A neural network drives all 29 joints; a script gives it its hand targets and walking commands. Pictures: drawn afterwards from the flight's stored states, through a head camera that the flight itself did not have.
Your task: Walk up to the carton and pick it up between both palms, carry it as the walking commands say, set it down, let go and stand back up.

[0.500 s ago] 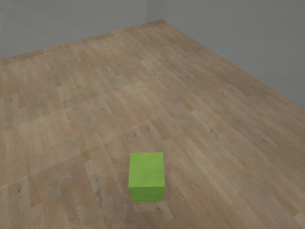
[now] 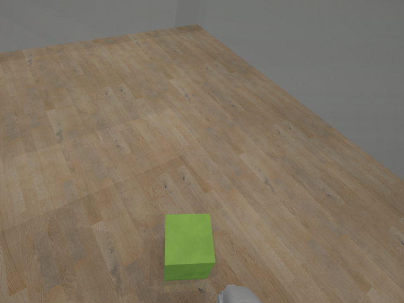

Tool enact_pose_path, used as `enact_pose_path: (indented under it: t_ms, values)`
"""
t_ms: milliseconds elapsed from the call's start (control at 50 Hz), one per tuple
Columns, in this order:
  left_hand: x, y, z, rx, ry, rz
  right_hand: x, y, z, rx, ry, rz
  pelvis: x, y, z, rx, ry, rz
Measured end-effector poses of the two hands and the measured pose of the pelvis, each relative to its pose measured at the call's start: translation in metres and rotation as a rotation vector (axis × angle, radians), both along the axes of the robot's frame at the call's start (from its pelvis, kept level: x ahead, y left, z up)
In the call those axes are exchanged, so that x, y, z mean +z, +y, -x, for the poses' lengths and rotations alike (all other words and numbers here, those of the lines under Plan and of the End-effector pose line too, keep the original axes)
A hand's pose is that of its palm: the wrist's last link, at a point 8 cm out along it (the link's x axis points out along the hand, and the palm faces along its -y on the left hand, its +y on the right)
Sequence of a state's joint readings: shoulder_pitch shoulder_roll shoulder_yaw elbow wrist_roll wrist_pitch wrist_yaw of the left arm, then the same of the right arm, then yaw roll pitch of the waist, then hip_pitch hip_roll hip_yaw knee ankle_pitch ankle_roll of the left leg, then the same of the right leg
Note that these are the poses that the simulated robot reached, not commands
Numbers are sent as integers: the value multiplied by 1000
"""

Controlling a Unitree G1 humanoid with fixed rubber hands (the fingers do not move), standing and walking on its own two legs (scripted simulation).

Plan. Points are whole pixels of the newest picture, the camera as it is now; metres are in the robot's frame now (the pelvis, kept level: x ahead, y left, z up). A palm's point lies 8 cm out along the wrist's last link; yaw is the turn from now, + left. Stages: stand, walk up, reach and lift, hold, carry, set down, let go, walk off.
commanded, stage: walk up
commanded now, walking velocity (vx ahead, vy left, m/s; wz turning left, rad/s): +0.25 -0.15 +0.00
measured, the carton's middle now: (186, 247) +0.45 -0.05 -0.66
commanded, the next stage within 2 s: stand in 1.14 s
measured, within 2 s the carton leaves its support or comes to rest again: neither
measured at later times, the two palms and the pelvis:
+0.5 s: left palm out of the picture +0.11 +0.21 -0.15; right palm out of the picture +0.07 -0.25 -0.16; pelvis +0.07 -0.03 -0.01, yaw +0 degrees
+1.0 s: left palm out of the picture +0.05 +0.22 -0.16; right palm out of the picture +0.02 -0.20 -0.15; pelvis +0.08 +0.00 -0.01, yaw +0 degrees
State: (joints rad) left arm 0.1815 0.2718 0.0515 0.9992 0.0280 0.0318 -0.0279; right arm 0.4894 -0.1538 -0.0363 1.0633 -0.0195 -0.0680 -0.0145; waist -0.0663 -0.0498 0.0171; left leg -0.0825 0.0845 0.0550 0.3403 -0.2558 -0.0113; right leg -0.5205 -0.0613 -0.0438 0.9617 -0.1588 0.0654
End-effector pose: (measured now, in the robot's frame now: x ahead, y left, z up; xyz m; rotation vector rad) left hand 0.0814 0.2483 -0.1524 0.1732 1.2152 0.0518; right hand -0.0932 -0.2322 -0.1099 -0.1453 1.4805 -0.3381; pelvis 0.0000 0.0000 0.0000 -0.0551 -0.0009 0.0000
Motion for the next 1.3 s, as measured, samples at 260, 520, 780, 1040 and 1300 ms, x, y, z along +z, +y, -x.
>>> enact_pose_path:
  t_ms: [260, 520, 780, 1040, 1300]
  values:
    - [-1, -57, -74, 10, -33, -40, -51, -8, -67, 14, 77, -119, -20, -28, -57, -3, -4, -39]
    - [4, -39, -22, 142, 87, -65, -47, -15, -171, 131, -96, -101, -8, -26, -75, 3, -10, -37]
    - [-3, -31, 40, 179, 239, -40, -44, 3, -146, 124, -25, -103, -8, -9, -74, 3, -23, -35]
    - [-7, -23, 30, 157, 238, -29, -43, 31, -113, 76, 44, -127, -10, 4, -79, 6, -26, -35]
    - [-9, -20, 16, 153, 206, -35, -45, 26, -125, 82, 26, -106, -12, 6, -83, 6, -24, -38]
